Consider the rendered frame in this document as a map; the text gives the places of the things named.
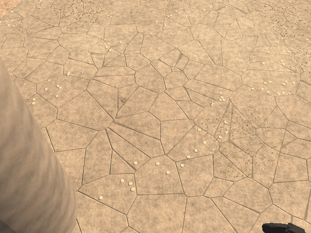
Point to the right robot hand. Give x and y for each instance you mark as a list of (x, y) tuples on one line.
[(281, 228)]

